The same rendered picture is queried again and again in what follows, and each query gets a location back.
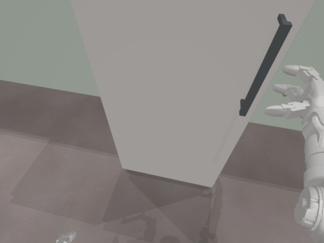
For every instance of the fridge door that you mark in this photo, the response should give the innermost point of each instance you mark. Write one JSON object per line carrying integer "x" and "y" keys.
{"x": 171, "y": 74}

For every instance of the handle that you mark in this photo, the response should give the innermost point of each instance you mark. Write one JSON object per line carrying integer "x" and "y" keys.
{"x": 276, "y": 44}

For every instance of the left robot hand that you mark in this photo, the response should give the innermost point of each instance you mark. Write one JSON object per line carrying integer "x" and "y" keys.
{"x": 67, "y": 238}

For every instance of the right robot forearm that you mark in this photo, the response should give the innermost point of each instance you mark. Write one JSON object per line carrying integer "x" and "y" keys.
{"x": 313, "y": 132}

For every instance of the right robot hand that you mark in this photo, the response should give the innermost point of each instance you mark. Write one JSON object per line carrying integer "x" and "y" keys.
{"x": 312, "y": 97}

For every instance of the robot right upper arm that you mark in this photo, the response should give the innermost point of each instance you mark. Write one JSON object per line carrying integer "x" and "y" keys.
{"x": 309, "y": 212}

